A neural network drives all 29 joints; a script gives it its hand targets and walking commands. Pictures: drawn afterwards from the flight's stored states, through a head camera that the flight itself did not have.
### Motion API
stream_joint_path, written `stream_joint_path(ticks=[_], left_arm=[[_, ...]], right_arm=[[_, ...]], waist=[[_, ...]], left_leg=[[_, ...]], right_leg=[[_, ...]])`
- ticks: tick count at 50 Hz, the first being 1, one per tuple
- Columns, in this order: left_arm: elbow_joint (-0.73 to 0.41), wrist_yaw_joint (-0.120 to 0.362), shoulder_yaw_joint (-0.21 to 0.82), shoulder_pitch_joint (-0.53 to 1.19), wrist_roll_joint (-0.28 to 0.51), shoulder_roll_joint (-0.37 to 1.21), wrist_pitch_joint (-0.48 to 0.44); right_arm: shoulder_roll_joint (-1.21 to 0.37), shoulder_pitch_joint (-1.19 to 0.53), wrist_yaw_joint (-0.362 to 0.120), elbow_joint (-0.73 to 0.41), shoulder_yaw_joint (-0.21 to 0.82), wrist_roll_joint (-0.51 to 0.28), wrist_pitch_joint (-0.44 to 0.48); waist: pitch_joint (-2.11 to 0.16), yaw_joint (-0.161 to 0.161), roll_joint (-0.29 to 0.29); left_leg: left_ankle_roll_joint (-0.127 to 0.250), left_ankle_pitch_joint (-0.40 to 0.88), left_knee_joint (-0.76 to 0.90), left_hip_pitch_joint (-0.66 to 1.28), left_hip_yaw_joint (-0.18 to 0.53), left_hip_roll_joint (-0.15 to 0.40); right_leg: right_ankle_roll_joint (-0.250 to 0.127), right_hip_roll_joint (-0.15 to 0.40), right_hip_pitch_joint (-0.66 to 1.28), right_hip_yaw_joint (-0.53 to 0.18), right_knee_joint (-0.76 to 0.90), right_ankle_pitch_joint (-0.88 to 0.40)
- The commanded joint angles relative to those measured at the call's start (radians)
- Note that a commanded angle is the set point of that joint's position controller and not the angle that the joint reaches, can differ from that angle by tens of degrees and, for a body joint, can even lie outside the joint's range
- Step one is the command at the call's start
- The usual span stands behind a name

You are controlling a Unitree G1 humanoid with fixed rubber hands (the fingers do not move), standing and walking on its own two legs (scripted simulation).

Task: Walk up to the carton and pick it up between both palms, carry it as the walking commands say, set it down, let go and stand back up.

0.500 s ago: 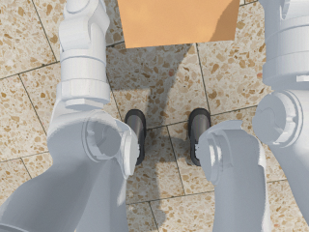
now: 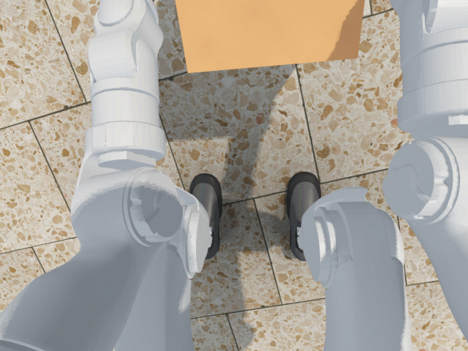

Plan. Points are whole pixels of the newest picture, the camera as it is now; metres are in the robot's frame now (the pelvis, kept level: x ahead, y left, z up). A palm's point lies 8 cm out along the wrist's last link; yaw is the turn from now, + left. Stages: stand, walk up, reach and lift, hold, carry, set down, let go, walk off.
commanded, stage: set down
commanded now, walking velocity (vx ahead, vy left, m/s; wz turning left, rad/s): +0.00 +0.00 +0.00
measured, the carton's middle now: out of the picture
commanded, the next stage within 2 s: none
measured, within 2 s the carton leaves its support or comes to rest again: rests again in 1.48 s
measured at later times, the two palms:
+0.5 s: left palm out of the picture +0.57 +0.12 -0.17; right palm out of the picture +0.59 -0.18 -0.17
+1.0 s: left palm out of the picture +0.58 +0.12 -0.18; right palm out of the picture +0.59 -0.18 -0.18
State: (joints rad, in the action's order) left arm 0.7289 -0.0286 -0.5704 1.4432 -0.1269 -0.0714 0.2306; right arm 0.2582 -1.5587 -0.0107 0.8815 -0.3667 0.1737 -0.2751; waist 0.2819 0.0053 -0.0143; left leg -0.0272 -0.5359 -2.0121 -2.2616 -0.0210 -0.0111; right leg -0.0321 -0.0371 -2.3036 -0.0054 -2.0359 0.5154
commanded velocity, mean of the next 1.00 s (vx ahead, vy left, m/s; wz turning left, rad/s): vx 0.00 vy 0.00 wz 0.00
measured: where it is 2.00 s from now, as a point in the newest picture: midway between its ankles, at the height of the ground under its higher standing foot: (254, 229)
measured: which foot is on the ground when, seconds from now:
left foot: down 0.00-1.00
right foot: down 0.00-1.00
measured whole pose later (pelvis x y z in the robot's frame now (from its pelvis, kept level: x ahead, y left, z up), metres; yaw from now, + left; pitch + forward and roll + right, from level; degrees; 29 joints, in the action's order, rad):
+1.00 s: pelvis +0.02 +0.00 -0.01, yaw +0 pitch +46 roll +4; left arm 0.76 0.00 -0.59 1.46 -0.16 -0.07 0.17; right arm 0.27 -1.56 -0.03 0.92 -0.39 0.18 -0.20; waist 0.29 0.01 0.00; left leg -0.03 -0.59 -2.05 -2.27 -0.02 -0.01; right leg -0.03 -0.04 -2.31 -0.01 -2.08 0.57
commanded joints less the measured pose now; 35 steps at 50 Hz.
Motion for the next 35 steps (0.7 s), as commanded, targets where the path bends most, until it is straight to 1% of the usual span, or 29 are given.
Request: stream_joint_path(ticks=[1,2,4,5,6,7,10,11,12,14,15,16,17,18,19,20,21,22,23,24,26,27,28,29,31,32,33,34,35], left_arm=[[0.232,0.237,0.384,0.326,0.01,0.741,0.074],[0.229,0.236,0.386,0.327,0.006,0.73,0.074],[0.251,0.235,0.368,0.308,-0.012,0.724,0.077],[0.236,0.235,0.367,0.309,-0.013,0.709,0.079],[0.24,0.235,0.359,0.297,-0.012,0.701,0.074],[0.242,0.233,0.361,0.29,-0.02,0.713,0.074],[0.241,0.235,0.369,0.292,-0.013,0.701,0.078],[0.266,0.23,0.359,0.276,-0.026,0.705,0.077],[0.243,0.231,0.36,0.272,-0.015,0.714,0.068],[0.255,0.232,0.362,0.273,-0.014,0.706,0.071],[0.248,0.23,0.365,0.273,-0.011,0.702,0.069],[0.263,0.227,0.349,0.248,-0.033,0.691,0.068],[0.296,0.227,0.339,0.217,-0.038,0.691,0.074],[0.262,0.226,0.346,0.236,-0.032,0.693,0.068],[0.3,0.225,0.331,0.21,-0.044,0.679,0.071],[0.27,0.231,0.332,0.223,-0.034,0.692,0.065],[0.265,0.228,0.351,0.24,-0.021,0.694,0.062],[0.279,0.228,0.352,0.235,-0.025,0.703,0.064],[0.285,0.224,0.335,0.217,-0.039,0.681,0.068],[0.293,0.225,0.317,0.208,-0.035,0.677,0.068],[0.266,0.227,0.346,0.219,-0.024,0.682,0.056],[0.286,0.225,0.344,0.213,-0.031,0.676,0.059],[0.29,0.224,0.324,0.189,-0.038,0.662,0.057],[0.313,0.223,0.325,0.187,-0.04,0.661,0.06],[0.278,0.223,0.32,0.192,-0.049,0.657,0.054],[0.287,0.221,0.323,0.18,-0.042,0.663,0.056],[0.304,0.222,0.327,0.162,-0.047,0.672,0.056],[0.313,0.218,0.315,0.166,-0.052,0.655,0.057],[0.292,0.219,0.312,0.172,-0.053,0.646,0.051]], right_arm=[[-0.869,-0.184,-0.258,0.232,0.288,-0.027,-0.041],[-0.866,-0.173,-0.258,0.237,0.282,-0.019,-0.041],[-0.861,-0.169,-0.257,0.259,0.272,-0.014,-0.043],[-0.844,-0.161,-0.255,0.251,0.267,-0.009,-0.043],[-0.844,-0.168,-0.258,0.237,0.275,-0.007,-0.042],[-0.852,-0.162,-0.258,0.243,0.272,-0.01,-0.039],[-0.825,-0.147,-0.257,0.249,0.265,-0.013,-0.037],[-0.838,-0.135,-0.26,0.266,0.259,-0.013,-0.037],[-0.831,-0.162,-0.258,0.235,0.283,-0.014,-0.032],[-0.818,-0.143,-0.257,0.267,0.27,-0.016,-0.035],[-0.824,-0.135,-0.256,0.263,0.274,-0.018,-0.032],[-0.838,-0.121,-0.261,0.279,0.265,-0.014,-0.034],[-0.82,-0.118,-0.258,0.289,0.263,-0.011,-0.033],[-0.819,-0.113,-0.259,0.273,0.259,-0.011,-0.029],[-0.801,-0.11,-0.257,0.281,0.255,-0.012,-0.028],[-0.805,-0.115,-0.255,0.277,0.252,-0.003,-0.027],[-0.811,-0.126,-0.255,0.282,0.265,-0.016,-0.026],[-0.807,-0.094,-0.254,0.293,0.244,0.005,-0.025],[-0.792,-0.099,-0.255,0.288,0.247,-0.003,-0.025],[-0.789,-0.095,-0.255,0.29,0.255,-0.001,-0.03],[-0.803,-0.094,-0.254,0.294,0.27,-0.008,-0.025],[-0.793,-0.085,-0.251,0.313,0.248,0.001,-0.025],[-0.79,-0.089,-0.251,0.299,0.257,-0.007,-0.023],[-0.787,-0.074,-0.251,0.308,0.258,-0.001,-0.025],[-0.799,-0.055,-0.252,0.329,0.238,0.017,-0.027],[-0.784,-0.062,-0.251,0.317,0.234,0.009,-0.021],[-0.793,-0.06,-0.253,0.319,0.249,0.001,-0.02],[-0.788,-0.07,-0.254,0.319,0.246,-0.001,-0.02],[-0.792,-0.05,-0.253,0.316,0.236,0.012,-0.02]], waist=[[-0.876,0.016,0.115],[-0.872,0.006,0.1],[-0.832,0.025,0.098],[-0.827,0.023,0.092],[-0.825,0.019,0.134],[-0.817,0.035,0.095],[-0.82,0.012,0.085],[-0.809,0.027,0.068],[-0.824,0.024,0.115],[-0.81,0.026,0.091],[-0.809,0.011,0.097],[-0.788,0.04,0.1],[-0.77,0.032,0.077],[-0.785,0.02,0.087],[-0.757,0.034,0.061],[-0.769,0.017,0.101],[-0.794,0.019,0.09],[-0.769,-0.001,0.072],[-0.758,0.012,0.059],[-0.761,0.017,0.086],[-0.786,0.016,0.098],[-0.759,0.007,0.078],[-0.757,0.031,0.092],[-0.747,0.024,0.086],[-0.734,0.012,0.116],[-0.732,0.004,0.078],[-0.742,0.029,0.069],[-0.741,0.036,0.064],[-0.732,0.023,0.077]], left_leg=[[0.016,0.095,0.05,0.333,-0.056,-0.113],[0.014,0.098,0.048,0.341,-0.054,-0.114],[0.016,0.083,0.055,0.329,-0.058,-0.116],[0.013,0.086,0.05,0.336,-0.058,-0.11],[0.018,0.088,0.054,0.338,-0.048,-0.113],[0.013,0.101,0.055,0.335,-0.055,-0.113],[0.009,0.107,0.043,0.343,-0.052,-0.111],[0.011,0.107,0.05,0.351,-0.053,-0.113],[0.013,0.123,0.042,0.35,-0.046,-0.114],[0.008,0.112,0.036,0.344,-0.059,-0.111],[0.013,0.108,0.035,0.34,-0.048,-0.11],[0.016,0.113,0.046,0.347,-0.049,-0.113],[0.015,0.102,0.042,0.331,-0.049,-0.106],[0.011,0.125,0.036,0.348,-0.048,-0.108],[0.01,0.118,0.038,0.341,-0.051,-0.106],[0.011,0.123,0.032,0.332,-0.048,-0.111],[0.011,0.108,0.032,0.332,-0.051,-0.11],[0.005,0.118,0.03,0.351,-0.047,-0.114],[0.008,0.106,0.033,0.343,-0.049,-0.109],[0.011,0.11,0.029,0.328,-0.05,-0.11],[0.007,0.125,0.023,0.32,-0.056,-0.109],[0.008,0.114,0.028,0.321,-0.049,-0.107],[0.013,0.112,0.022,0.323,-0.049,-0.107],[0.011,0.112,0.029,0.323,-0.047,-0.106],[0.012,0.118,0.03,0.305,-0.046,-0.108],[0.01,0.134,0.025,0.33,-0.038,-0.103],[0.008,0.135,0.022,0.331,-0.051,-0.107],[0.011,0.136,0.024,0.34,-0.043,-0.103],[0.011,0.127,0.021,0.326,-0.049,-0.106]], right_leg=[[0.015,-0.065,0.586,-0.008,0.109,-0.156],[0.015,-0.062,0.573,-0.007,0.102,-0.156],[0.015,-0.063,0.563,-0.014,0.113,-0.139],[0.014,-0.063,0.557,-0.017,0.117,-0.138],[0.02,-0.066,0.566,-0.002,0.107,-0.138],[0.014,-0.067,0.568,-0.013,0.105,-0.158],[0.014,-0.063,0.559,-0.01,0.1,-0.164],[0.016,-0.067,0.539,-0.009,0.099,-0.155],[0.019,-0.064,0.55,-0.006,0.096,-0.171],[0.016,-0.062,0.563,-0.015,0.104,-0.164],[0.016,-0.062,0.552,-0.01,0.094,-0.163],[0.02,-0.064,0.525,-0.009,0.093,-0.161],[0.015,-0.062,0.537,-0.014,0.094,-0.153],[0.017,-0.064,0.523,-0.013,0.098,-0.171],[0.018,-0.062,0.504,-0.013,0.091,-0.156],[0.019,-0.06,0.511,-0.012,0.099,-0.161],[0.017,-0.06,0.551,-0.013,0.089,-0.166],[0.012,-0.061,0.508,-0.013,0.089,-0.16],[0.014,-0.06,0.499,-0.015,0.098,-0.147],[0.015,-0.057,0.53,-0.019,0.098,-0.159],[0.021,-0.056,0.547,-0.019,0.094,-0.189],[0.015,-0.059,0.516,-0.018,0.09,-0.169],[0.019,-0.057,0.516,-0.021,0.087,-0.161],[0.017,-0.054,0.529,-0.021,0.085,-0.17],[0.024,-0.058,0.51,-0.016,0.089,-0.183],[0.018,-0.058,0.499,-0.022,0.084,-0.187],[0.017,-0.058,0.496,-0.024,0.084,-0.184],[0.018,-0.056,0.491,-0.028,0.087,-0.176],[0.019,-0.059,0.479,-0.025,0.088,-0.172]])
